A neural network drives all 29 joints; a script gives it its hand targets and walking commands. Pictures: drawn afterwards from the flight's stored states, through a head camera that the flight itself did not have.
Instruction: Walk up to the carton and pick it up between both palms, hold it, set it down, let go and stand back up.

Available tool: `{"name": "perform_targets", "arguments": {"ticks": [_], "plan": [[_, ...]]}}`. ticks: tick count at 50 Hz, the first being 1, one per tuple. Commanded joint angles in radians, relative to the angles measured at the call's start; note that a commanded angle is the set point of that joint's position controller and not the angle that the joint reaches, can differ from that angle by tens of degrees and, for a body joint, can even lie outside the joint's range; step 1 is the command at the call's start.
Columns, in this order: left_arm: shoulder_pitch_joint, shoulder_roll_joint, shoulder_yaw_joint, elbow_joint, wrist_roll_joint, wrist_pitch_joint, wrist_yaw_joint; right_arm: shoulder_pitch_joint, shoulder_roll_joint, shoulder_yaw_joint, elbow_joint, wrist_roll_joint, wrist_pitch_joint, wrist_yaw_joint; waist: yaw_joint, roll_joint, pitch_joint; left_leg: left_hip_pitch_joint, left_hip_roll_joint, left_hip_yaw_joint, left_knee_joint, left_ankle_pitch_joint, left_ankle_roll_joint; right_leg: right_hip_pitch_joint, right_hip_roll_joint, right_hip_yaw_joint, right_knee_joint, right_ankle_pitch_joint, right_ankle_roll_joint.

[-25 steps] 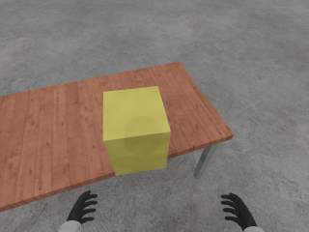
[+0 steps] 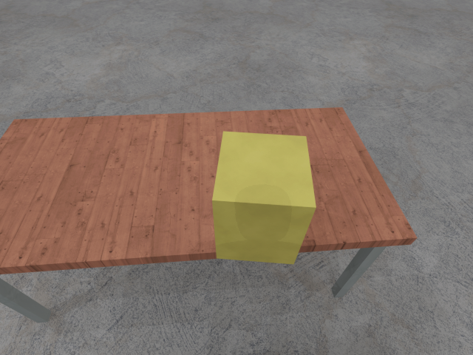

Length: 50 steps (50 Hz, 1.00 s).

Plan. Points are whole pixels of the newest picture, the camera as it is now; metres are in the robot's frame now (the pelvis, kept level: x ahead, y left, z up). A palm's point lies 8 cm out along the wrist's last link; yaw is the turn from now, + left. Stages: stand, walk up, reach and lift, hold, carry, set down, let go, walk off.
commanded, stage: stand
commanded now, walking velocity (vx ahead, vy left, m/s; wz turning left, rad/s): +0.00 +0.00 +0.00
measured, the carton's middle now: (259, 199) +0.48 -0.03 -0.09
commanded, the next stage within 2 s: none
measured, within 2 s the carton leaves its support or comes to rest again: neither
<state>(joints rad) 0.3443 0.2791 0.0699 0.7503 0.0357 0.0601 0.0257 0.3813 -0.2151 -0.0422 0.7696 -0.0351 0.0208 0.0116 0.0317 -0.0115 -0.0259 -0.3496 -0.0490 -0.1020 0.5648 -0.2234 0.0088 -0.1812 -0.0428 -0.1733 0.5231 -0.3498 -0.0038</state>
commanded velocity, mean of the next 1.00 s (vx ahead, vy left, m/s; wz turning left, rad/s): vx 0.00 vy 0.00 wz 0.00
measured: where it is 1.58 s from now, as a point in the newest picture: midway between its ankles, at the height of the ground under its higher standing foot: outside the picture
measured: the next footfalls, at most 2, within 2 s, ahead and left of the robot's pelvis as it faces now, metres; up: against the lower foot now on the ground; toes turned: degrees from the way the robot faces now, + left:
none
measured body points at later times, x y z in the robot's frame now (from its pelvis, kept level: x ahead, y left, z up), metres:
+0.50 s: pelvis +0.02 +0.01 +0.00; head +0.02 +0.02 +0.45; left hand +0.00 +0.27 -0.15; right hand +0.10 -0.24 -0.13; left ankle +0.05 +0.11 -0.73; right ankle -0.04 -0.10 -0.73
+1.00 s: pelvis +0.03 +0.00 +0.00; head +0.03 +0.01 +0.45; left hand -0.04 +0.24 -0.16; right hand +0.07 -0.24 -0.15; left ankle +0.05 +0.11 -0.73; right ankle -0.04 -0.10 -0.73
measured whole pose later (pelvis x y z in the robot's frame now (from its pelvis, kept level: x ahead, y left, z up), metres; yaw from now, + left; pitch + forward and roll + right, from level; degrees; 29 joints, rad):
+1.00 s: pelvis +0.03 +0.00 +0.00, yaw +6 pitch +0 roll -1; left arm 0.38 0.20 0.05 1.05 0.02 0.04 0.04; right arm 0.33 -0.17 -0.01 0.99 -0.01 0.02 -0.04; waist 0.02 -0.01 0.00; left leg -0.31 -0.10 -0.19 0.58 -0.26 0.01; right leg -0.07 -0.03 -0.20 0.47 -0.39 -0.01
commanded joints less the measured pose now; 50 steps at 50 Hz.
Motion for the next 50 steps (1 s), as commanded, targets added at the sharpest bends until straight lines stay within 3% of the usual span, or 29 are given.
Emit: {"name": "perform_targets", "arguments": {"ticks": [1,3,5,8,10,12,13,16,18,21,27,35,39,44,50], "plan": [[-0.025,0.127,0.029,-0.063,0.005,-0.041,0.009,-0.012,-0.109,-0.033,-0.096,0.001,-0.027,-0.007,-0.008,-0.056,0.038,-0.085,0.029,-0.024,-0.060,0.048,-0.002,0.023,-0.145,0.177,-0.209,-0.128,-0.062],[-0.022,0.129,0.029,-0.038,0.005,-0.042,0.013,0.006,-0.106,-0.031,-0.089,-0.004,-0.031,-0.003,-0.024,-0.052,0.050,-0.056,0.033,-0.011,-0.033,0.064,0.001,-0.010,-0.169,0.160,-0.216,-0.118,-0.073],[-0.011,0.121,0.028,-0.020,0.002,-0.042,0.013,0.025,-0.117,-0.032,-0.076,-0.002,-0.034,-0.005,-0.025,0.005,0.056,-0.039,0.043,-0.048,-0.059,0.128,0.015,-0.013,-0.124,0.104,-0.171,-0.104,-0.056],[0.045,0.102,0.024,0.008,-0.008,-0.038,0.012,0.049,-0.155,-0.041,-0.061,0.005,-0.031,-0.020,-0.011,0.134,0.027,-0.035,0.091,-0.205,-0.156,0.135,0.057,0.023,-0.027,0.057,-0.058,-0.079,-0.022],[0.092,0.081,0.018,0.029,-0.015,-0.039,0.009,0.037,-0.159,-0.039,-0.057,0.005,-0.021,-0.030,0.007,0.162,0.015,-0.038,0.119,-0.286,-0.216,0.038,0.083,0.045,-0.005,0.072,-0.043,-0.090,-0.021],[0.124,0.077,0.011,0.053,-0.013,-0.047,0.009,-0.017,-0.130,-0.031,-0.065,0.009,-0.012,-0.033,0.025,0.114,0.035,-0.062,0.097,-0.255,-0.219,-0.035,0.068,0.062,-0.033,0.115,-0.109,-0.061,-0.039],[0.102,0.092,0.013,0.057,-0.009,-0.052,0.010,-0.017,-0.114,-0.027,-0.062,0.014,-0.013,-0.031,0.012,0.059,0.055,-0.084,0.066,-0.208,-0.197,-0.034,0.048,0.072,-0.060,0.139,-0.143,-0.042,-0.049],[0.053,0.115,0.015,0.070,-0.004,-0.062,0.013,0.004,-0.091,-0.021,-0.036,0.015,-0.029,-0.025,-0.013,-0.041,0.055,-0.057,0.011,-0.075,-0.074,0.112,0.020,0.073,-0.149,0.180,-0.210,0.085,-0.070],[0.056,0.108,0.013,0.091,-0.011,-0.061,0.016,0.016,-0.100,-0.023,-0.021,0.013,-0.033,-0.026,-0.017,-0.037,0.042,-0.033,0.020,-0.072,-0.059,0.179,0.026,0.087,-0.132,0.127,-0.175,0.164,-0.064],[0.082,0.090,0.012,0.120,-0.013,-0.049,0.019,0.021,-0.116,-0.026,-0.001,0.015,-0.029,-0.033,-0.005,0.004,0.039,-0.022,0.032,-0.113,-0.058,0.258,0.045,0.094,-0.080,0.076,-0.121,0.144,-0.044],[0.103,0.069,0.011,0.158,-0.013,-0.035,0.019,0.016,-0.116,-0.021,0.035,0.012,-0.017,-0.046,0.001,0.068,0.062,-0.068,0.052,-0.211,-0.120,0.174,0.065,0.117,-0.048,0.083,-0.101,0.040,-0.042],[0.093,0.065,0.010,0.218,-0.012,-0.035,0.024,0.014,-0.086,-0.011,0.091,0.020,-0.019,-0.054,-0.005,-0.005,0.051,-0.047,0.015,-0.101,-0.025,0.255,0.049,0.152,-0.102,0.068,-0.118,0.219,-0.062],[0.098,0.048,0.008,0.242,-0.011,-0.024,0.025,0.023,-0.090,-0.009,0.122,0.017,-0.014,-0.058,-0.009,0.021,0.074,-0.043,0.030,-0.142,-0.043,0.257,0.062,0.128,-0.069,0.050,-0.093,0.142,-0.055],[0.129,0.022,0.002,0.271,-0.014,-0.023,0.024,0.008,-0.092,-0.004,0.153,0.015,-0.007,-0.061,-0.002,0.068,0.089,-0.078,0.052,-0.229,-0.118,0.159,0.072,0.150,-0.038,0.066,-0.096,0.053,-0.047],[0.121,0.025,-0.002,0.303,-0.011,-0.035,0.028,-0.007,-0.047,0.010,0.190,0.026,-0.012,-0.063,-0.009,-0.008,0.074,-0.051,0.010,-0.085,-0.015,0.213,0.041,0.168,-0.121,0.078,-0.146,0.244,-0.073]]}}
